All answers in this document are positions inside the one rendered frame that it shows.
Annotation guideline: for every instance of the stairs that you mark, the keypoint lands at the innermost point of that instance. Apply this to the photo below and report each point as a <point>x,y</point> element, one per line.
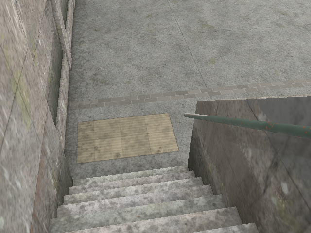
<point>165,200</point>

